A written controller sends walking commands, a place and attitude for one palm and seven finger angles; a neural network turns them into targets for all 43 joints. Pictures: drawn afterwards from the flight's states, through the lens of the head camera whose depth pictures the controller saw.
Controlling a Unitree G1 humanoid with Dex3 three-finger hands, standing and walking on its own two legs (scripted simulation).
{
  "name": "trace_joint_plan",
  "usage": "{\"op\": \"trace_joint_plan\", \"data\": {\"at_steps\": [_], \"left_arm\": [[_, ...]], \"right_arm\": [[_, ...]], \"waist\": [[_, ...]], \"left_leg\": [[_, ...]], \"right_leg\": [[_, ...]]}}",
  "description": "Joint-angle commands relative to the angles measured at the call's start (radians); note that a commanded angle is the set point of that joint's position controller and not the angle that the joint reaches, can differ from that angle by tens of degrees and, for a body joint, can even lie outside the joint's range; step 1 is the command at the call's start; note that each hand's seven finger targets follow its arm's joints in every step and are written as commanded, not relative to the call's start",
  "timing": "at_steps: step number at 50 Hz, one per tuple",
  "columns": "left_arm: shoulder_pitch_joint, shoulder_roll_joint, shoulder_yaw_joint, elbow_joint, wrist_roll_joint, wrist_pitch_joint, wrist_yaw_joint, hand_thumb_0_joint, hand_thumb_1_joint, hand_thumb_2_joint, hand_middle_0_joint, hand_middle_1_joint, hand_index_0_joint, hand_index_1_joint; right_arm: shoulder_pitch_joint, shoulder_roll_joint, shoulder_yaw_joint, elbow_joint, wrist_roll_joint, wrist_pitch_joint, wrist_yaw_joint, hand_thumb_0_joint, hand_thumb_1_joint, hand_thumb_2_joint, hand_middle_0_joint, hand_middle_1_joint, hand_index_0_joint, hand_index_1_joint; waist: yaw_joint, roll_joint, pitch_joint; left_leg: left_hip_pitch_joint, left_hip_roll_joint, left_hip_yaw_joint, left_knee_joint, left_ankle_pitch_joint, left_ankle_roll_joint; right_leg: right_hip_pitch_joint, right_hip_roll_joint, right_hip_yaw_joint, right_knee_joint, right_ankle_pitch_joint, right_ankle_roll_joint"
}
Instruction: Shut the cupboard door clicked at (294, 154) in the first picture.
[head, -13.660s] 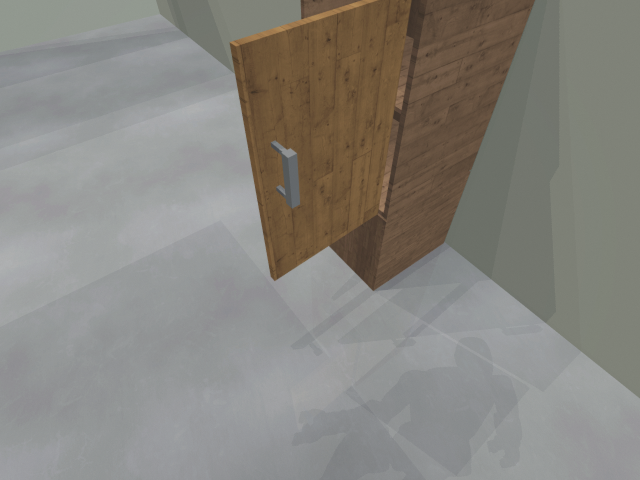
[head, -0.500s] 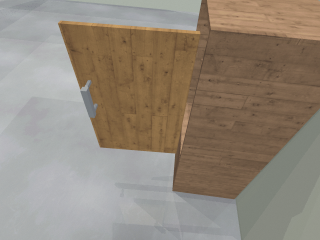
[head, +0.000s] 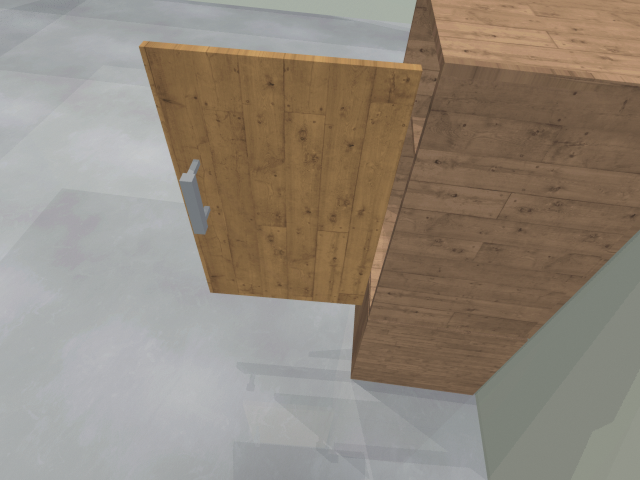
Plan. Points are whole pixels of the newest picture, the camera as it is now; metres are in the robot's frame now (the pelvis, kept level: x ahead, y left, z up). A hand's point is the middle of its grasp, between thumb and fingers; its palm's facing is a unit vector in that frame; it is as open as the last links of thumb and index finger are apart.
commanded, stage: come to a stop and stand still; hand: left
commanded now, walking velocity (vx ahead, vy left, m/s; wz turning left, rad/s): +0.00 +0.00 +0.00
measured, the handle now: (197, 197) +0.54 +0.25 +0.00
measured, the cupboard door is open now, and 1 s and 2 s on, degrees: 93 93 93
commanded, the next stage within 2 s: look again from close up in 0.34 s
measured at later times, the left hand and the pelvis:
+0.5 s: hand out of the picture +0.05 +0.24 -0.17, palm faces -0.03 -0.96 -0.28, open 7.3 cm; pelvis +0.02 +0.01 +0.00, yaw +0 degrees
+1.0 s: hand out of the picture +0.09 +0.23 -0.16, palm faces -0.04 -0.96 -0.29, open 7.3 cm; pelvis +0.03 +0.00 +0.01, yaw +0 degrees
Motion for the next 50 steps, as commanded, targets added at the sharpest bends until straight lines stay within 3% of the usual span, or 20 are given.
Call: {"op": "trace_joint_plan", "data": {"at_steps": [1, 6, 14, 23, 27, 33, 36, 47, 50], "left_arm": [[0.011, 0.146, 0.032, -0.036, 0.000, -0.020, 0.011, 0.000, 0.900, 0.900, -0.200, -0.300, -0.200, -0.300], [0.009, 0.155, 0.031, -0.023, 0.003, -0.015, 0.010, 0.000, 0.900, 0.900, -0.200, -0.300, -0.200, -0.300], [-0.016, 0.173, 0.034, -0.024, 0.003, -0.017, 0.010, 0.000, 0.900, 0.900, -0.200, -0.300, -0.200, -0.300], [-0.046, 0.195, 0.035, -0.028, 0.002, -0.017, 0.007, 0.000, 0.900, 0.900, -0.200, -0.300, -0.200, -0.300], [-0.056, 0.205, 0.039, -0.029, 0.000, -0.018, 0.007, 0.000, 0.900, 0.900, -0.200, -0.300, -0.200, -0.300], [-0.078, 0.212, 0.038, -0.027, -0.002, -0.018, 0.006, 0.000, 0.900, 0.900, -0.200, -0.300, -0.200, -0.300], [-0.088, 0.215, 0.037, -0.026, -0.003, -0.018, 0.005, 0.000, 0.900, 0.900, -0.200, -0.300, -0.200, -0.300], [-0.102, 0.224, 0.039, -0.028, -0.004, -0.020, 0.003, 0.000, 0.900, 0.900, -0.200, -0.300, -0.200, -0.300], [-0.108, 0.222, 0.036, -0.025, -0.005, -0.020, 0.003, 0.000, 0.900, 0.900, -0.200, -0.300, -0.200, -0.300]], "right_arm": [[-0.033, -0.192, -0.038, -0.051, 0.006, -0.024, -0.008, 0.000, -0.900, -0.900, 0.200, 0.300, 0.200, 0.300], [-0.052, -0.208, -0.040, -0.047, 0.006, -0.023, -0.008, 0.000, -0.900, -0.900, 0.200, 0.300, 0.200, 0.300], [-0.072, -0.218, -0.041, -0.048, 0.008, -0.027, -0.008, 0.000, -0.900, -0.900, 0.200, 0.300, 0.200, 0.300], [-0.096, -0.233, -0.040, -0.046, 0.009, -0.028, -0.007, 0.000, -0.900, -0.900, 0.200, 0.300, 0.200, 0.300], [-0.100, -0.238, -0.038, -0.046, 0.010, -0.031, -0.009, 0.000, -0.900, -0.900, 0.200, 0.300, 0.200, 0.300], [-0.108, -0.242, -0.033, -0.040, 0.010, -0.032, -0.010, 0.000, -0.900, -0.900, 0.200, 0.300, 0.200, 0.300], [-0.111, -0.247, -0.032, -0.036, 0.010, -0.030, -0.009, 0.000, -0.900, -0.900, 0.200, 0.300, 0.200, 0.300], [-0.115, -0.250, -0.027, -0.030, 0.011, -0.034, -0.011, 0.000, -0.900, -0.900, 0.200, 0.300, 0.200, 0.300], [-0.119, -0.250, -0.027, -0.029, 0.010, -0.032, -0.011, 0.000, -0.900, -0.900, 0.200, 0.300, 0.200, 0.300]], "waist": [[-0.004, 0.040, -0.024], [-0.002, 0.061, -0.015], [-0.005, 0.028, -0.030], [-0.007, 0.033, -0.042], [-0.004, 0.035, -0.073], [-0.006, 0.017, -0.064], [-0.007, 0.022, -0.060], [-0.004, 0.017, -0.080], [-0.007, 0.023, -0.071]], "left_leg": [[0.014, 0.168, -0.206, -0.161, -0.176, -0.034], [0.022, 0.175, -0.217, -0.193, -0.208, -0.038], [0.069, 0.171, -0.205, -0.176, -0.083, -0.042], [0.095, 0.167, -0.196, -0.169, -0.025, -0.045], [0.125, 0.167, -0.190, -0.154, 0.065, -0.046], [0.133, 0.165, -0.178, -0.144, 0.122, -0.047], [0.130, 0.166, -0.182, -0.156, 0.075, -0.049], [0.152, 0.166, -0.170, -0.138, 0.173, -0.047], [0.156, 0.166, -0.169, -0.143, 0.142, -0.048]], "right_leg": [[-0.023, -0.089, 0.076, -0.069, -0.038, -0.047], [-0.023, -0.086, 0.064, -0.062, -0.038, -0.041], [-0.012, -0.096, 0.069, -0.077, 0.011, -0.038], [0.002, -0.105, 0.070, -0.090, 0.026, -0.036], [0.026, -0.106, 0.068, -0.090, 0.063, -0.035], [0.032, -0.113, 0.073, -0.101, 0.083, -0.035], [0.031, -0.113, 0.074, -0.110, 0.059, -0.035], [0.058, -0.115, 0.077, -0.119, 0.112, -0.036], [0.046, -0.118, 0.083, -0.127, 0.096, -0.037]]}}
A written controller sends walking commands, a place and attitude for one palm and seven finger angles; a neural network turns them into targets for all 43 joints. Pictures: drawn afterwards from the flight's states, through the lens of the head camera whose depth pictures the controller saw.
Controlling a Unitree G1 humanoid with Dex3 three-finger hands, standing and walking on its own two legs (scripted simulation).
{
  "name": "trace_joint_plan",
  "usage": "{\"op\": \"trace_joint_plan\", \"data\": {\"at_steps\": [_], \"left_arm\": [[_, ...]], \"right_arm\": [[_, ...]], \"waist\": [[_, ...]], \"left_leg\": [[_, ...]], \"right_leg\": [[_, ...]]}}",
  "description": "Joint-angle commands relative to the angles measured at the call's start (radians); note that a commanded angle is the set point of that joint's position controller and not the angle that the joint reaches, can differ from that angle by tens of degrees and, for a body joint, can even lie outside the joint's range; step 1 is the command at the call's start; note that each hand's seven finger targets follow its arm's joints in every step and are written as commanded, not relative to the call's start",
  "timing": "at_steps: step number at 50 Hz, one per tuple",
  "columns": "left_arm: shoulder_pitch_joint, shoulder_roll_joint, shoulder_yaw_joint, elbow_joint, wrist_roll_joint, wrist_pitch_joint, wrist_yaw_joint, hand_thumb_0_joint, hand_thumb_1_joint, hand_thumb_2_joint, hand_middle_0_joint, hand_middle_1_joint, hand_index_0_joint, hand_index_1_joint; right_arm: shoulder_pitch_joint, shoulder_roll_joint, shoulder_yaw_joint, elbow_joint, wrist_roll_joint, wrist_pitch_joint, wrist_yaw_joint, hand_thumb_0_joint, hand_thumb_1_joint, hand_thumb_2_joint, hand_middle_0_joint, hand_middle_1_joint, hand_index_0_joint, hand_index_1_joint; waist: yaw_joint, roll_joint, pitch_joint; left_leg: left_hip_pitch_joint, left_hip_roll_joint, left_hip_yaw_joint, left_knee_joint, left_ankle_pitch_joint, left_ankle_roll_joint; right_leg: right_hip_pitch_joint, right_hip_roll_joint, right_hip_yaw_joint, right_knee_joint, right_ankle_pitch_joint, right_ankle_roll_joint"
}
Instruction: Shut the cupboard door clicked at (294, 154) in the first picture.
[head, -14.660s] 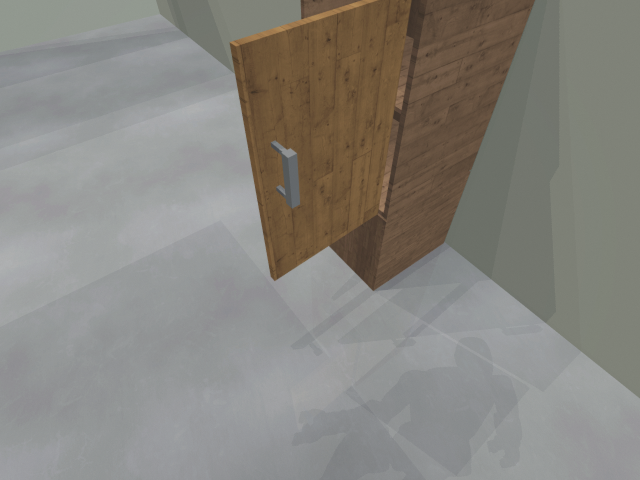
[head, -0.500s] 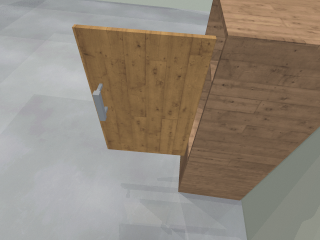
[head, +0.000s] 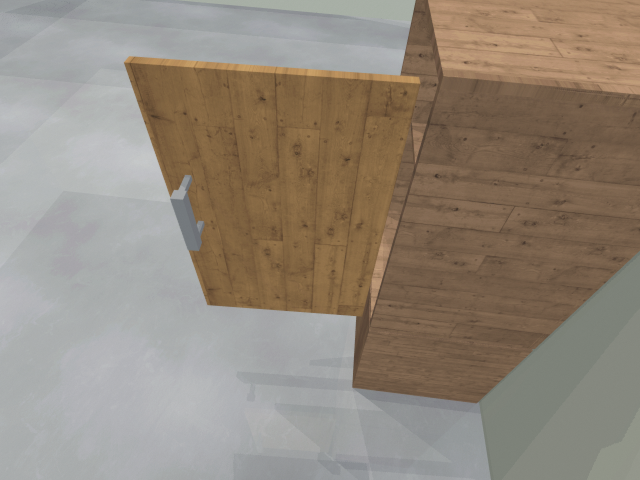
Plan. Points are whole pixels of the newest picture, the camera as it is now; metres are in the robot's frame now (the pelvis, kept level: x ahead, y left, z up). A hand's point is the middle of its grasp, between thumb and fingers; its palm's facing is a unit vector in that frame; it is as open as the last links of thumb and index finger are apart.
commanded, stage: shuffle to correct the standing spot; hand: left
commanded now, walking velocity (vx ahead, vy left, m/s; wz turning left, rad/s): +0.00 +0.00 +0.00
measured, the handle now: (190, 213) +0.51 +0.25 +0.00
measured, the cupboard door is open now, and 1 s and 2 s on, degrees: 93 93 93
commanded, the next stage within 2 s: come to a stop and stand still in 0.34 s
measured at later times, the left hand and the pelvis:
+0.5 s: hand out of the picture +0.03 +0.22 -0.20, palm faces +0.00 -0.98 -0.20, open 7.3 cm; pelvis +0.04 +0.03 -0.02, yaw -2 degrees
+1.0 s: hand out of the picture +0.12 +0.21 -0.19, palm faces -0.03 -0.99 -0.16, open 7.3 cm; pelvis +0.05 +0.04 +0.00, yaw -1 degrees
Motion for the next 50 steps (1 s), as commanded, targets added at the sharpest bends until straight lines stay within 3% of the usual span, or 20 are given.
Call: {"op": "trace_joint_plan", "data": {"at_steps": [1, 7, 12, 15, 19, 21, 22, 23, 24, 25, 26, 29, 32, 40, 45, 46, 47, 48, 49, 50], "left_arm": [[-0.001, 0.178, 0.039, -0.044, -0.001, -0.019, 0.013, 0.000, 0.900, 0.900, -0.200, -0.300, -0.200, -0.300], [0.025, 0.147, 0.035, -0.035, -0.001, -0.015, 0.014, 0.000, 0.900, 0.900, -0.200, -0.300, -0.200, -0.300], [0.089, 0.122, 0.043, -0.031, 0.003, 0.000, 0.014, 0.000, 0.900, 0.900, -0.200, -0.300, -0.200, -0.300], [0.132, 0.127, 0.053, -0.031, 0.001, 0.003, 0.020, 0.000, 0.900, 0.900, -0.200, -0.300, -0.200, -0.300], [0.184, 0.135, 0.076, -0.047, 0.003, 0.002, 0.031, 0.000, 0.900, 0.900, -0.200, -0.300, -0.200, -0.300], [0.174, 0.116, 0.080, -0.060, 0.005, 0.006, 0.033, 0.000, 0.900, 0.900, -0.200, -0.300, -0.200, -0.300], [0.157, 0.089, 0.076, -0.076, 0.004, 0.011, 0.028, 0.000, 0.900, 0.900, -0.200, -0.300, -0.200, -0.300], [0.140, 0.034, 0.062, -0.090, 0.004, 0.018, 0.029, 0.000, 0.900, 0.900, -0.200, -0.300, -0.200, -0.300], [0.101, -0.001, 0.043, -0.111, 0.005, 0.022, 0.039, 0.000, 0.900, 0.900, -0.200, -0.300, -0.200, -0.300], [0.090, -0.003, 0.043, -0.106, 0.000, 0.028, 0.047, 0.000, 0.900, 0.900, -0.200, -0.300, -0.200, -0.300], [0.111, -0.012, 0.046, -0.095, -0.004, 0.030, 0.050, 0.000, 0.900, 0.900, -0.200, -0.300, -0.200, -0.300], [0.139, -0.012, 0.051, -0.074, -0.009, 0.031, 0.045, 0.000, 0.900, 0.900, -0.200, -0.300, -0.200, -0.300], [0.146, -0.026, 0.057, -0.066, -0.010, 0.041, 0.046, 0.000, 0.900, 0.900, -0.200, -0.300, -0.200, -0.300], [0.094, -0.069, 0.069, -0.079, -0.005, 0.051, 0.043, 0.000, 0.900, 0.900, -0.200, -0.300, -0.200, -0.300], [0.049, -0.080, 0.064, -0.088, -0.005, 0.046, 0.041, 0.000, 0.900, 0.900, -0.200, -0.300, -0.200, -0.300], [0.043, -0.082, 0.064, -0.090, -0.004, 0.045, 0.041, 0.000, 0.900, 0.900, -0.200, -0.300, -0.200, -0.300], [0.017, 0.080, 0.036, -0.157, 0.001, 0.029, 0.047, 0.000, 0.900, 0.900, -0.200, -0.300, -0.200, -0.300], [0.044, 0.022, 0.051, -0.185, 0.011, 0.025, 0.036, 0.000, 0.900, 0.900, -0.200, -0.300, -0.200, -0.300], [0.030, 0.009, 0.052, -0.187, 0.007, 0.011, 0.034, 0.000, 0.900, 0.900, -0.200, -0.300, -0.200, -0.300], [0.031, 0.009, 0.058, -0.197, 0.001, -0.001, 0.031, 0.000, 0.900, 0.900, -0.200, -0.300, -0.200, -0.300]], "right_arm": [[-0.031, -0.201, -0.039, -0.054, 0.004, -0.018, -0.009, 0.000, -0.900, -0.900, 0.200, 0.300, 0.200, 0.300], [-0.004, -0.159, -0.028, -0.044, 0.001, -0.006, -0.005, 0.000, -0.900, -0.900, 0.200, 0.300, 0.200, 0.300], [0.046, -0.102, -0.018, -0.055, -0.006, 0.012, -0.001, 0.000, -0.900, -0.900, 0.200, 0.300, 0.200, 0.300], [0.066, -0.074, -0.014, -0.075, -0.011, 0.015, -0.002, 0.000, -0.900, -0.900, 0.200, 0.300, 0.200, 0.300], [0.096, -0.054, -0.021, -0.106, -0.009, 0.015, -0.006, 0.000, -0.900, -0.900, 0.200, 0.300, 0.200, 0.300], [0.156, -0.049, -0.025, -0.107, -0.006, 0.011, -0.008, 0.000, -0.900, -0.900, 0.200, 0.300, 0.200, 0.300], [0.208, -0.073, -0.033, -0.095, -0.005, 0.008, -0.009, 0.000, -0.900, -0.900, 0.200, 0.300, 0.200, 0.300], [0.279, -0.114, -0.044, -0.080, -0.011, 0.008, -0.016, 0.000, -0.900, -0.900, 0.200, 0.300, 0.200, 0.300], [0.332, -0.092, -0.037, -0.065, -0.008, 0.010, -0.029, 0.000, -0.900, -0.900, 0.200, 0.300, 0.200, 0.300], [0.323, -0.059, -0.026, -0.066, -0.004, 0.005, -0.043, 0.000, -0.900, -0.900, 0.200, 0.300, 0.200, 0.300], [0.289, -0.048, -0.021, -0.076, -0.004, 0.001, -0.049, 0.000, -0.900, -0.900, 0.200, 0.300, 0.200, 0.300], [0.210, -0.051, -0.033, -0.092, 0.003, -0.013, -0.060, 0.000, -0.900, -0.900, 0.200, 0.300, 0.200, 0.300], [0.215, -0.016, -0.035, -0.072, 0.006, -0.014, -0.070, 0.000, -0.900, -0.900, 0.200, 0.300, 0.200, 0.300], [0.257, 0.050, -0.044, -0.039, -0.003, -0.005, -0.076, 0.000, -0.900, -0.900, 0.200, 0.300, 0.200, 0.300], [0.272, 0.058, -0.047, -0.033, -0.007, -0.003, -0.072, 0.000, -0.900, -0.900, 0.200, 0.300, 0.200, 0.300], [0.276, 0.057, -0.049, -0.033, -0.008, -0.002, -0.071, 0.000, -0.900, -0.900, 0.200, 0.300, 0.200, 0.300], [0.270, -0.045, -0.065, -0.099, -0.015, -0.006, -0.058, 0.000, -0.900, -0.900, 0.200, 0.300, 0.200, 0.300], [0.239, -0.072, -0.092, -0.144, -0.016, -0.035, -0.056, 0.000, -0.900, -0.900, 0.200, 0.300, 0.200, 0.300], [0.250, -0.069, -0.097, -0.155, -0.016, -0.044, -0.057, 0.000, -0.900, -0.900, 0.200, 0.300, 0.200, 0.300], [0.248, -0.062, -0.097, -0.160, -0.013, -0.045, -0.061, 0.000, -0.900, -0.900, 0.200, 0.300, 0.200, 0.300]], "waist": [[-0.004, 0.025, -0.075], [0.000, 0.017, -0.076], [0.012, -0.025, -0.008], [0.019, -0.076, 0.005], [0.028, -0.107, 0.022], [0.002, -0.065, 0.011], [-0.022, 0.035, 0.000], [-0.050, 0.205, -0.013], [-0.058, 0.230, 0.021], [-0.041, 0.127, 0.049], [-0.018, 0.089, 0.037], [0.010, 0.056, -0.028], [0.010, 0.054, -0.024], [-0.016, 0.109, -0.010], [-0.030, 0.141, -0.002], [-0.034, 0.135, -0.011], [-0.032, 0.163, -0.049], [-0.025, 0.024, -0.109], [-0.030, 0.053, -0.159], [-0.030, 0.128, -0.177]], "left_leg": [[0.066, 0.181, -0.168, -0.053, 0.157, -0.045], [0.054, 0.166, -0.148, -0.031, 0.087, -0.048], [-0.051, 0.126, -0.104, 0.045, -0.085, -0.057], [-0.131, 0.096, -0.059, 0.134, -0.086, -0.072], [-0.191, 0.090, -0.017, 0.215, -0.102, -0.075], [-0.086, 0.100, -0.028, 0.141, -0.027, -0.063], [0.032, 0.142, -0.088, 0.104, 0.109, -0.039], [0.161, 0.266, -0.259, 0.031, 0.335, 0.001], [0.201, 0.329, -0.334, -0.039, 0.599, 0.016], [0.140, 0.346, -0.307, -0.014, 0.778, 0.007], [0.118, 0.333, -0.261, 0.007, 0.861, 0.003], [0.143, 0.318, -0.212, -0.001, 0.829, 0.032], [0.146, 0.312, -0.198, -0.014, 0.804, -0.012], [0.168, 0.300, -0.176, 0.005, 0.753, -0.005], [0.156, 0.291, -0.173, 0.005, 0.710, 0.006], [0.161, 0.293, -0.178, 0.006, 0.704, 0.008], [0.147, 0.263, -0.199, 0.002, 0.796, -0.008], [0.202, 0.310, -0.208, 0.082, 0.793, 0.010], [0.222, 0.287, -0.218, 0.097, 0.795, 0.012], [0.224, 0.268, -0.213, 0.108, 0.774, 0.011]], "right_leg": [[-0.035, -0.106, 0.082, -0.050, 0.117, -0.042], [-0.029, -0.115, 0.091, -0.057, 0.086, -0.046], [-0.052, -0.153, 0.153, -0.069, -0.078, -0.078], [-0.006, -0.217, 0.223, -0.062, -0.012, -0.122], [0.037, -0.274, 0.250, 0.012, 0.184, -0.164], [-0.028, -0.225, 0.180, 0.104, 0.218, -0.139], [-0.127, -0.142, 0.084, 0.217, 0.164, -0.097], [-0.282, -0.036, -0.044, 0.410, -0.079, -0.041], [-0.396, 0.008, -0.029, 0.556, -0.349, -0.012], [-0.372, -0.028, 0.048, 0.622, -0.331, -0.015], [-0.334, -0.047, 0.071, 0.635, -0.294, -0.014], [-0.294, -0.040, 0.073, 0.586, -0.203, 0.003], [-0.302, -0.014, 0.077, 0.578, -0.142, 0.004], [-0.372, 0.013, 0.080, 0.596, -0.104, 0.019], [-0.319, 0.004, 0.053, 0.487, -0.132, 0.013], [-0.308, 0.003, 0.045, 0.460, -0.137, 0.010], [-0.316, 0.020, 0.030, 0.433, -0.189, -0.052], [-0.329, 0.002, 0.015, 0.401, -0.165, -0.058], [-0.305, 0.004, 0.027, 0.352, -0.126, -0.065], [-0.290, 0.007, 0.023, 0.313, -0.113, -0.070]]}}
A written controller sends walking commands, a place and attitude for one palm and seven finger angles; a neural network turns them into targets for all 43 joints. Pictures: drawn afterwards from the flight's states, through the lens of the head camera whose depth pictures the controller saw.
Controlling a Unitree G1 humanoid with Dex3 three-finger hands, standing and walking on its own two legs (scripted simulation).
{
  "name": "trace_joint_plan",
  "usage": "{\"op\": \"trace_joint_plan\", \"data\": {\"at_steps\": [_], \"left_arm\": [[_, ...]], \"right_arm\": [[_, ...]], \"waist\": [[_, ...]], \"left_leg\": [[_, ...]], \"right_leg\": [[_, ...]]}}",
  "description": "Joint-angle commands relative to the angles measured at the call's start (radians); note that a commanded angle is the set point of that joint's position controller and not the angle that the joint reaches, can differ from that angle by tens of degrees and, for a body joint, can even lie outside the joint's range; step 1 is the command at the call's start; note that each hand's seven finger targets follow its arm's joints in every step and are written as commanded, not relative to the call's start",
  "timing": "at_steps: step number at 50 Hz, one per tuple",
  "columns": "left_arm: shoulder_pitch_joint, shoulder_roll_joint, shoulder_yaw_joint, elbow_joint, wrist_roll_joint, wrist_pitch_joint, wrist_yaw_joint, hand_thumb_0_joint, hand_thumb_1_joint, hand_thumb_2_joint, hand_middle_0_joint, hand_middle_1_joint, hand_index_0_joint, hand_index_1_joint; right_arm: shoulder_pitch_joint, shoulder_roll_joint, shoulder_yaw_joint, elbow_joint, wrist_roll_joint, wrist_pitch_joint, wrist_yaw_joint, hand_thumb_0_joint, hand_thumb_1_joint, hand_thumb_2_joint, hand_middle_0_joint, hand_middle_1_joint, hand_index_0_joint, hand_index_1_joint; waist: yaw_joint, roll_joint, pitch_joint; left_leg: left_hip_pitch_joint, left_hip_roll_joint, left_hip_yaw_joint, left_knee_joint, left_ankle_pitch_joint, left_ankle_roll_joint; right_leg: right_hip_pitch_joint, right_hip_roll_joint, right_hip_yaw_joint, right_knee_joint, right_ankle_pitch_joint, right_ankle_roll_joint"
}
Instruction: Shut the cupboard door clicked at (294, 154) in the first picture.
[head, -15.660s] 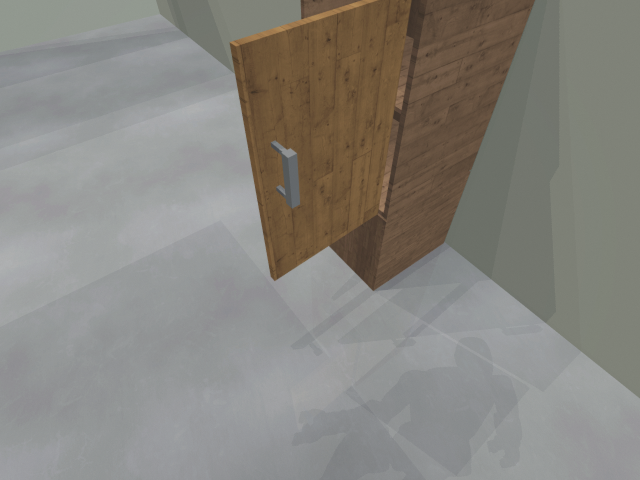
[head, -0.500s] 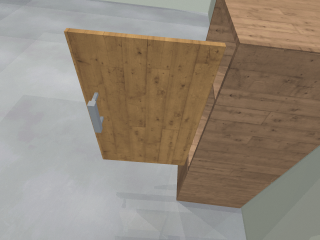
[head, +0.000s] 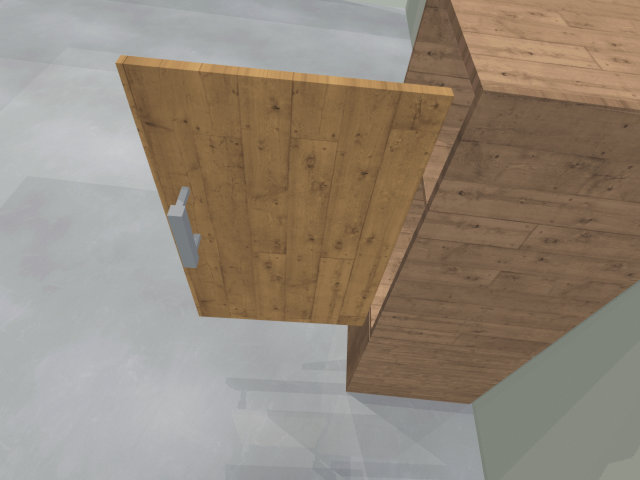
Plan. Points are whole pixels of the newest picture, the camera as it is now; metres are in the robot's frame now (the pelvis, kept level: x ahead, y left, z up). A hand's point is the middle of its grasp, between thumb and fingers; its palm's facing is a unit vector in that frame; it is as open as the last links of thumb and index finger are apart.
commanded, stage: come to a stop and stand still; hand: left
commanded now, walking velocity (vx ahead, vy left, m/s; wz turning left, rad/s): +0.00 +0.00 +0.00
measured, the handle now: (187, 228) +0.46 +0.22 +0.00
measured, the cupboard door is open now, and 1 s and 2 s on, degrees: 93 93 93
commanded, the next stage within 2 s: look again from close up in 0.70 s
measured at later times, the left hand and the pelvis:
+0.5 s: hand out of the picture +0.02 +0.17 -0.16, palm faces -0.01 -0.95 -0.32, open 7.3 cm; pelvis -0.05 -0.06 +0.00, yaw +0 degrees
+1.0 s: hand out of the picture -0.03 +0.16 -0.18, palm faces -0.03 -0.97 -0.25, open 7.3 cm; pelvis -0.05 -0.04 +0.00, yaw +1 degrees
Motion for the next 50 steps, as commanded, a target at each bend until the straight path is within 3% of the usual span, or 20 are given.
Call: {"op": "trace_joint_plan", "data": {"at_steps": [1, 2, 4, 6, 7, 9, 11, 12, 16, 18, 21, 26, 28, 40, 45, 50], "left_arm": [[0.013, 0.136, 0.036, -0.115, -0.003, -0.060, 0.004, 0.000, 0.900, 0.900, -0.200, -0.300, -0.200, -0.300], [0.025, 0.143, 0.034, -0.117, -0.005, -0.066, 0.003, 0.000, 0.900, 0.900, -0.200, -0.300, -0.200, -0.300], [0.063, 0.156, 0.039, -0.096, -0.008, -0.068, 0.008, 0.000, 0.900, 0.900, -0.200, -0.300, -0.200, -0.300], [0.081, 0.165, 0.033, -0.091, -0.004, -0.067, 0.013, 0.000, 0.900, 0.900, -0.200, -0.300, -0.200, -0.300], [0.095, 0.171, 0.032, -0.086, -0.005, -0.071, 0.012, 0.000, 0.900, 0.900, -0.200, -0.300, -0.200, -0.300], [0.095, 0.198, 0.035, -0.087, -0.007, -0.080, 0.014, 0.000, 0.900, 0.900, -0.200, -0.300, -0.200, -0.300], [0.055, 0.213, 0.031, -0.099, -0.009, -0.081, 0.012, 0.000, 0.900, 0.900, -0.200, -0.300, -0.200, -0.300], [0.047, 0.214, 0.026, -0.099, -0.008, -0.082, 0.010, 0.000, 0.900, 0.900, -0.200, -0.300, -0.200, -0.300], [0.016, 0.251, 0.016, -0.092, -0.007, -0.083, 0.003, 0.000, 0.900, 0.900, -0.200, -0.300, -0.200, -0.300], [0.015, 0.262, 0.014, -0.084, -0.006, -0.086, 0.001, 0.000, 0.900, 0.900, -0.200, -0.300, -0.200, -0.300], [0.010, 0.280, 0.015, -0.076, -0.006, -0.088, -0.002, 0.000, 0.900, 0.900, -0.200, -0.300, -0.200, -0.300], [0.017, 0.290, 0.016, -0.050, -0.007, -0.090, -0.005, 0.000, 0.900, 0.900, -0.200, -0.300, -0.200, -0.300], [0.026, 0.285, 0.015, -0.034, -0.007, -0.090, -0.006, 0.000, 0.900, 0.900, -0.200, -0.300, -0.200, -0.300], [0.080, 0.245, 0.005, 0.028, -0.007, -0.088, -0.004, 0.000, 0.900, 0.900, -0.200, -0.300, -0.200, -0.300], [0.085, 0.233, 0.000, 0.040, -0.007, -0.089, -0.001, 0.000, 0.900, 0.900, -0.200, -0.300, -0.200, -0.300], [0.077, 0.228, -0.002, 0.044, -0.006, -0.086, 0.001, 0.000, 0.900, 0.900, -0.200, -0.300, -0.200, -0.300]], "right_arm": [[0.060, -0.256, -0.074, -0.101, 0.006, -0.038, -0.016, 0.000, -0.900, -0.900, 0.200, 0.300, 0.200, 0.300], [0.032, -0.247, -0.062, -0.113, 0.005, -0.034, -0.012, 0.000, -0.900, -0.900, 0.200, 0.300, 0.200, 0.300], [0.014, -0.252, -0.060, -0.132, 0.008, -0.030, -0.012, 0.000, -0.900, -0.900, 0.200, 0.300, 0.200, 0.300], [-0.009, -0.265, -0.061, -0.145, 0.010, -0.026, -0.006, 0.000, -0.900, -0.900, 0.200, 0.300, 0.200, 0.300], [-0.023, -0.272, -0.057, -0.144, 0.006, -0.023, 0.001, 0.000, -0.900, -0.900, 0.200, 0.300, 0.200, 0.300], [-0.052, -0.289, -0.057, -0.143, 0.007, -0.018, 0.009, 0.000, -0.900, -0.900, 0.200, 0.300, 0.200, 0.300], [-0.079, -0.305, -0.054, -0.140, 0.008, -0.012, 0.016, 0.000, -0.900, -0.900, 0.200, 0.300, 0.200, 0.300], [-0.097, -0.304, -0.049, -0.136, 0.007, -0.011, 0.021, 0.000, -0.900, -0.900, 0.200, 0.300, 0.200, 0.300], [-0.155, -0.335, -0.037, -0.124, 0.008, 0.003, 0.035, 0.000, -0.900, -0.900, 0.200, 0.300, 0.200, 0.300], [-0.158, -0.338, -0.031, -0.113, 0.008, 0.007, 0.041, 0.000, -0.900, -0.900, 0.200, 0.300, 0.200, 0.300], [-0.156, -0.352, -0.027, -0.097, 0.008, 0.009, 0.047, 0.000, -0.900, -0.900, 0.200, 0.300, 0.200, 0.300], [-0.139, -0.358, -0.022, -0.059, 0.009, 0.008, 0.050, 0.000, -0.900, -0.900, 0.200, 0.300, 0.200, 0.300], [-0.136, -0.355, -0.019, -0.045, 0.010, 0.006, 0.050, 0.000, -0.900, -0.900, 0.200, 0.300, 0.200, 0.300], [-0.106, -0.340, -0.013, 0.021, 0.014, -0.005, 0.043, 0.000, -0.900, -0.900, 0.200, 0.300, 0.200, 0.300], [-0.103, -0.337, -0.011, 0.034, 0.017, -0.013, 0.039, 0.000, -0.900, -0.900, 0.200, 0.300, 0.200, 0.300], [-0.119, -0.340, -0.012, 0.039, 0.019, -0.014, 0.037, 0.000, -0.900, -0.900, 0.200, 0.300, 0.200, 0.300]], "waist": [[-0.002, 0.203, -0.179], [0.013, 0.228, -0.133], [0.016, 0.172, -0.092], [0.017, 0.114, -0.068], [0.026, 0.075, -0.094], [0.019, -0.027, -0.149], [0.003, -0.025, -0.142], [0.007, 0.014, -0.128], [0.005, -0.015, -0.018], [0.003, -0.017, -0.025], [0.000, -0.034, -0.021], [0.000, -0.008, -0.039], [0.004, 0.020, -0.032], [0.022, 0.043, -0.032], [0.026, 0.042, -0.068], [0.026, 0.040, -0.054]], "left_leg": [[0.151, 0.267, -0.218, 0.054, 0.852, -0.047], [0.099, 0.246, -0.204, 0.063, 0.808, -0.055], [-0.036, 0.212, -0.204, 0.060, 0.651, -0.093], [-0.087, 0.196, -0.210, 0.035, 0.504, -0.115], [-0.090, 0.183, -0.193, 0.059, 0.480, -0.102], [-0.065, 0.160, -0.157, 0.110, 0.410, -0.084], [-0.048, 0.160, -0.151, 0.082, 0.305, -0.081], [-0.046, 0.163, -0.146, 0.065, 0.286, -0.079], [-0.080, 0.157, -0.158, 0.005, 0.069, -0.078], [-0.069, 0.147, -0.148, 0.003, 0.021, -0.082], [-0.060, 0.139, -0.146, 0.000, -0.008, -0.083], [-0.054, 0.135, -0.145, -0.008, -0.009, -0.086], [-0.060, 0.141, -0.147, -0.021, -0.010, -0.087], [-0.116, 0.171, -0.177, -0.078, -0.023, -0.086], [-0.097, 0.188, -0.182, -0.081, 0.061, -0.083], [-0.087, 0.196, -0.185, -0.092, 0.098, -0.084]], "right_leg": [[-0.035, -0.004, -0.019, -0.143, 0.052, -0.043], [0.003, -0.008, -0.008, -0.205, 0.104, -0.050], [0.097, -0.020, 0.001, -0.230, 0.276, -0.071], [0.104, -0.044, 0.003, -0.223, 0.312, -0.078], [0.144, -0.052, 0.036, -0.237, 0.369, -0.080], [0.180, -0.094, 0.093, -0.252, 0.520, -0.086], [0.150, -0.105, 0.105, -0.271, 0.473, -0.081], [0.143, -0.104, 0.110, -0.285, 0.449, -0.078], [0.062, -0.104, 0.154, -0.388, 0.199, -0.065], [0.053, -0.113, 0.178, -0.438, 0.106, -0.065], [0.029, -0.120, 0.196, -0.494, -0.012, -0.062], [0.037, -0.122, 0.192, -0.530, -0.051, -0.052], [0.043, -0.118, 0.180, -0.526, -0.039, -0.049], [0.109, -0.104, 0.121, -0.473, 0.054, -0.043], [0.151, -0.101, 0.098, -0.432, 0.181, -0.041], [0.153, -0.100, 0.086, -0.418, 0.226, -0.038]]}}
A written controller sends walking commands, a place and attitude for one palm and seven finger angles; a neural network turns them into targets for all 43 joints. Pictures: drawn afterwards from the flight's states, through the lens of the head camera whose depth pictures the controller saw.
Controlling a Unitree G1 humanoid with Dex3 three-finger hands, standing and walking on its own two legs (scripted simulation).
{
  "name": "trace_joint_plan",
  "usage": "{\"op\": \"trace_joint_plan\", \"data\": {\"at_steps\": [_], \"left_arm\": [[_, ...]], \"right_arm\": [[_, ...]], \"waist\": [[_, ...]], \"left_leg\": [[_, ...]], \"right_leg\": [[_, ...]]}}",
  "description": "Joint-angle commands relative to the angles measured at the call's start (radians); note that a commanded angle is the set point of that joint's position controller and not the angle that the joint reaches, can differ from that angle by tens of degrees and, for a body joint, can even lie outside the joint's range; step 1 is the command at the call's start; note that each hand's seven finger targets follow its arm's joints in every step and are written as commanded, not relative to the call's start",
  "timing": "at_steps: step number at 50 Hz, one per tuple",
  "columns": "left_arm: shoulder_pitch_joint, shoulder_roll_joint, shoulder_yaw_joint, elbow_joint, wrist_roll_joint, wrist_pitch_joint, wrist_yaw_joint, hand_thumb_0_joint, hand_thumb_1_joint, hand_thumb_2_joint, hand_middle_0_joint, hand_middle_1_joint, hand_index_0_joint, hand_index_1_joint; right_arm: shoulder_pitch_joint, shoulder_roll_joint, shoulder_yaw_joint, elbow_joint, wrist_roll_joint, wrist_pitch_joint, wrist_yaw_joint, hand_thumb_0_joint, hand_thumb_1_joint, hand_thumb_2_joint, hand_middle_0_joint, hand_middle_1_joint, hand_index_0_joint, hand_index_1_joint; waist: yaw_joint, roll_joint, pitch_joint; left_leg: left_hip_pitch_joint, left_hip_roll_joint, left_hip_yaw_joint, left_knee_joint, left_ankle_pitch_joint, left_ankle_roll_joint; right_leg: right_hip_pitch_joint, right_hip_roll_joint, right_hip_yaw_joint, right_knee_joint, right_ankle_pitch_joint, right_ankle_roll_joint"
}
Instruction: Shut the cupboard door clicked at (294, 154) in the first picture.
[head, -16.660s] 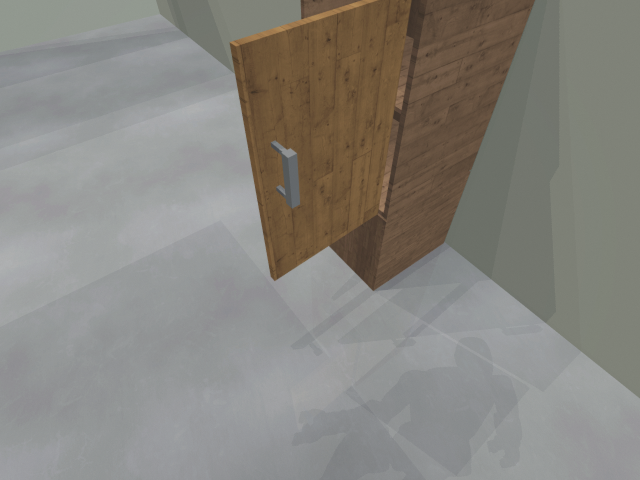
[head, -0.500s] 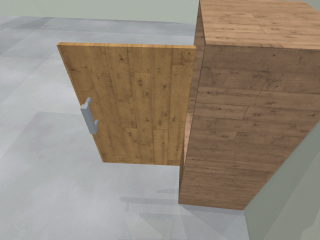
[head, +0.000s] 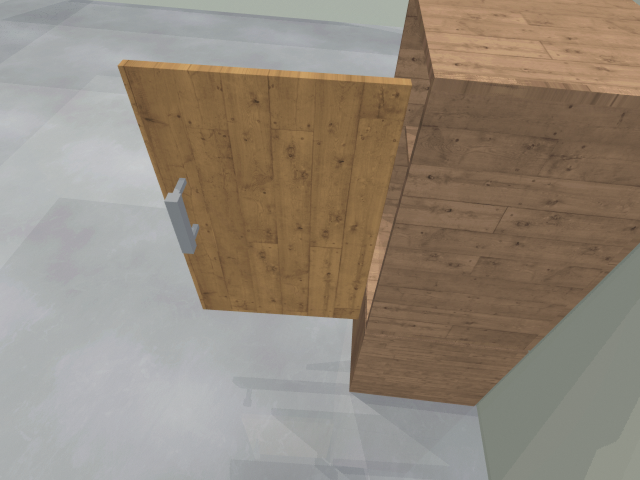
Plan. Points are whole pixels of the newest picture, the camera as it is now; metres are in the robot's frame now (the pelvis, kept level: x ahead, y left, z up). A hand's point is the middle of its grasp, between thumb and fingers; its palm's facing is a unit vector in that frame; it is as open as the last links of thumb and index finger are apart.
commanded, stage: look again from close up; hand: left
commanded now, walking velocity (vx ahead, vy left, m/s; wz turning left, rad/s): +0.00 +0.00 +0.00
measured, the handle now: (185, 216) +0.51 +0.26 +0.00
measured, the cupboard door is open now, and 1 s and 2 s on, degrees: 93 93 93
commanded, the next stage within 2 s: shuffle to correct the standing spot in 0.28 s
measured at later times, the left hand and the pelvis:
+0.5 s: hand out of the picture +0.04 +0.25 -0.17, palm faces -0.01 -0.96 -0.28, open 7.3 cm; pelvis +0.01 +0.02 +0.00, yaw +0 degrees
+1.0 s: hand out of the picture +0.06 +0.22 -0.18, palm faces +0.00 -0.97 -0.24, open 7.3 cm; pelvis +0.03 +0.03 -0.01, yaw -1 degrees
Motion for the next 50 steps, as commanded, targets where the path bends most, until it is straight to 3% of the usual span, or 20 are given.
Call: {"op": "trace_joint_plan", "data": {"at_steps": [1, 9, 19, 20, 22, 25, 28, 29, 31, 32, 34, 36, 38, 41, 44, 46, 48, 49, 50], "left_arm": [[0.009, 0.158, 0.035, -0.044, 0.001, -0.018, 0.015, 0.000, 0.900, 0.900, -0.200, -0.300, -0.200, -0.300], [-0.003, 0.164, 0.039, -0.049, 0.008, -0.010, 0.013, 0.000, 0.900, 0.900, -0.200, -0.300, -0.200, -0.300], [-0.024, 0.193, 0.043, -0.049, 0.007, -0.008, 0.012, 0.000, 0.900, 0.900, -0.200, -0.300, -0.200, -0.300], [-0.006, 0.170, 0.038, -0.040, 0.006, -0.005, 0.012, 0.000, 0.900, 0.900, -0.200, -0.300, -0.200, -0.300], [0.025, 0.132, 0.031, -0.026, 0.008, 0.003, 0.013, 0.000, 0.900, 0.900, -0.200, -0.300, -0.200, -0.300], [0.062, 0.109, 0.029, -0.023, 0.015, 0.014, 0.008, 0.000, 0.900, 0.900, -0.200, -0.300, -0.200, -0.300], [0.101, 0.108, 0.037, -0.028, 0.016, 0.011, 0.004, 0.000, 0.900, 0.900, -0.200, -0.300, -0.200, -0.300], [0.118, 0.110, 0.040, -0.030, 0.015, 0.009, 0.004, 0.000, 0.900, 0.900, -0.200, -0.300, -0.200, -0.300], [0.127, 0.107, 0.041, -0.031, 0.009, 0.005, 0.012, 0.000, 0.900, 0.900, -0.200, -0.300, -0.200, -0.300], [0.126, 0.107, 0.043, -0.034, 0.006, 0.004, 0.017, 0.000, 0.900, 0.900, -0.200, -0.300, -0.200, -0.300], [0.113, 0.112, 0.044, -0.038, 0.001, -0.002, 0.025, 0.000, 0.900, 0.900, -0.200, -0.300, -0.200, -0.300], [0.108, 0.111, 0.047, -0.047, -0.004, -0.001, 0.035, 0.000, 0.900, 0.900, -0.200, -0.300, -0.200, -0.300], [0.099, 0.095, 0.049, -0.058, -0.005, 0.010, 0.043, 0.000, 0.900, 0.900, -0.200, -0.300, -0.200, -0.300], [0.105, 0.043, 0.044, -0.063, -0.005, 0.028, 0.048, 0.000, 0.900, 0.900, -0.200, -0.300, -0.200, -0.300], [0.116, 0.020, 0.047, -0.065, -0.002, 0.035, 0.048, 0.000, 0.900, 0.900, -0.200, -0.300, -0.200, -0.300], [0.135, 0.014, 0.047, -0.061, 0.002, 0.028, 0.044, 0.000, 0.900, 0.900, -0.200, -0.300, -0.200, -0.300], [0.115, 0.053, 0.048, -0.061, 0.005, 0.012, 0.040, 0.000, 0.900, 0.900, -0.200, -0.300, -0.200, -0.300], [0.123, 0.012, 0.037, -0.049, 0.013, -0.002, 0.070, 0.000, 0.900, 0.900, -0.200, -0.300, -0.200, -0.300], [0.115, 0.027, 0.035, -0.089, -0.008, 0.001, 0.067, 0.000, 0.900, 0.900, -0.200, -0.300, -0.200, -0.300]], "right_arm": [[-0.042, -0.190, -0.035, -0.058, 0.006, -0.022, -0.009, 0.000, -0.900, -0.900, 0.200, 0.300, 0.200, 0.300], [-0.076, -0.208, -0.044, -0.072, 0.003, -0.020, -0.005, 0.000, -0.900, -0.900, 0.200, 0.300, 0.200, 0.300], [-0.110, -0.238, -0.047, -0.085, 0.005, -0.021, -0.005, 0.000, -0.900, -0.900, 0.200, 0.300, 0.200, 0.300], [-0.102, -0.218, -0.040, -0.080, 0.004, -0.018, -0.004, 0.000, -0.900, -0.900, 0.200, 0.300, 0.200, 0.300], [-0.072, -0.170, -0.028, -0.071, 0.003, -0.006, 0.000, 0.000, -0.900, -0.900, 0.200, 0.300, 0.200, 0.300], [-0.039, -0.156, -0.025, -0.071, -0.002, 0.010, 0.003, 0.000, -0.900, -0.900, 0.200, 0.300, 0.200, 0.300], [-0.022, -0.151, -0.025, -0.085, -0.002, 0.010, 0.003, 0.000, -0.900, -0.900, 0.200, 0.300, 0.200, 0.300], [-0.014, -0.143, -0.023, -0.089, -0.001, 0.008, 0.003, 0.000, -0.900, -0.900, 0.200, 0.300, 0.200, 0.300], [0.000, -0.119, -0.018, -0.092, 0.003, 0.001, -0.002, 0.000, -0.900, -0.900, 0.200, 0.300, 0.200, 0.300], [0.005, -0.113, -0.017, -0.090, 0.006, -0.003, -0.007, 0.000, -0.900, -0.900, 0.200, 0.300, 0.200, 0.300], [0.025, -0.149, -0.028, -0.083, 0.009, -0.013, -0.021, 0.000, -0.900, -0.900, 0.200, 0.300, 0.200, 0.300], [0.032, -0.164, -0.041, -0.082, 0.016, -0.017, -0.035, 0.000, -0.900, -0.900, 0.200, 0.300, 0.200, 0.300], [0.046, -0.149, -0.049, -0.082, 0.018, -0.013, -0.042, 0.000, -0.900, -0.900, 0.200, 0.300, 0.200, 0.300], [0.071, -0.099, -0.050, -0.075, 0.014, -0.006, -0.046, 0.000, -0.900, -0.900, 0.200, 0.300, 0.200, 0.300], [0.060, -0.070, -0.051, -0.079, 0.009, -0.003, -0.044, 0.000, -0.900, -0.900, 0.200, 0.300, 0.200, 0.300], [0.032, -0.071, -0.052, -0.084, 0.008, -0.003, -0.039, 0.000, -0.900, -0.900, 0.200, 0.300, 0.200, 0.300], [0.019, -0.077, -0.056, -0.086, 0.011, -0.003, -0.034, 0.000, -0.900, -0.900, 0.200, 0.300, 0.200, 0.300], [0.050, -0.067, -0.035, -0.158, 0.023, -0.013, -0.028, 0.000, -0.900, -0.900, 0.200, 0.300, 0.200, 0.300], [0.114, -0.079, -0.035, -0.162, 0.007, -0.014, -0.024, 0.000, -0.900, -0.900, 0.200, 0.300, 0.200, 0.300]], "waist": [[0.006, 0.020, -0.026], [0.009, 0.027, -0.007], [0.007, 0.030, -0.037], [0.008, 0.037, -0.049], [0.009, 0.032, -0.032], [0.012, 0.045, 0.030], [0.023, 0.018, 0.050], [0.025, -0.008, 0.045], [0.017, -0.040, 0.036], [0.014, -0.040, 0.039], [0.004, 0.018, -0.034], [0.006, 0.060, -0.079], [0.004, 0.085, -0.053], [0.005, 0.096, -0.043], [0.018, 0.072, -0.030], [0.031, 0.051, -0.034], [0.019, -0.007, -0.005], [-0.006, 0.043, -0.052], [0.006, 0.127, -0.152]], "left_leg": [[-0.027, 0.169, -0.174, -0.116, 0.021, -0.025], [-0.036, 0.173, -0.203, -0.167, -0.077, -0.027], [0.025, 0.175, -0.200, -0.160, 0.069, -0.040], [0.034, 0.172, -0.193, -0.152, 0.061, -0.042], [0.019, 0.162, -0.183, -0.151, -0.053, -0.036], [-0.033, 0.161, -0.192, -0.161, -0.241, -0.025], [-0.064, 0.148, -0.180, -0.111, -0.239, -0.010], [-0.071, 0.135, -0.164, -0.075, -0.211, -0.011], [-0.059, 0.115, -0.129, -0.013, -0.031, -0.024], [-0.040, 0.122, -0.126, -0.010, 0.088, -0.028], [0.067, 0.154, -0.142, -0.001, 0.435, -0.038], [0.150, 0.182, -0.150, 0.017, 0.752, -0.051], [0.182, 0.206, -0.168, 0.007, 0.906, -0.050], [0.212, 0.245, -0.188, -0.027, 0.905, -0.024], [0.132, 0.265, -0.189, -0.039, 0.764, 0.026], [0.084, 0.237, -0.180, -0.025, 0.581, 0.030], [0.026, 0.167, -0.163, -0.020, 0.330, -0.021], [0.087, 0.191, -0.144, 0.100, 0.852, -0.085], [0.109, 0.212, -0.191, 0.047, 0.873, -0.094]], "right_leg": [[0.021, -0.127, 0.113, -0.054, 0.020, -0.033], [0.014, -0.123, 0.093, -0.048, -0.007, -0.024], [0.029, -0.127, 0.082, -0.040, 0.053, -0.019], [0.037, -0.130, 0.078, -0.041, 0.045, -0.016], [0.028, -0.128, 0.077, -0.037, -0.016, -0.014], [-0.023, -0.119, 0.080, -0.016, -0.139, -0.021], [-0.026, -0.132, 0.109, -0.013, -0.161, -0.038], [-0.018, -0.147, 0.135, -0.021, -0.161, -0.049], [-0.006, -0.170, 0.174, -0.016, -0.030, -0.063], [-0.003, -0.165, 0.156, 0.011, 0.095, -0.061], [0.017, -0.136, 0.093, 0.090, 0.278, -0.043], [0.025, -0.115, 0.060, 0.118, 0.278, -0.024], [-0.019, -0.091, 0.041, 0.142, 0.117, -0.015], [-0.073, -0.072, 0.020, 0.179, -0.114, 0.002], [-0.043, -0.085, 0.031, 0.209, -0.155, 0.003], [-0.001, -0.097, 0.052, 0.127, -0.071, -0.003], [0.021, -0.132, 0.114, 0.027, 0.167, -0.031], [-0.023, -0.105, 0.028, 0.149, 0.270, 0.013], [0.007, -0.058, -0.007, 0.245, -0.086, -0.022]]}}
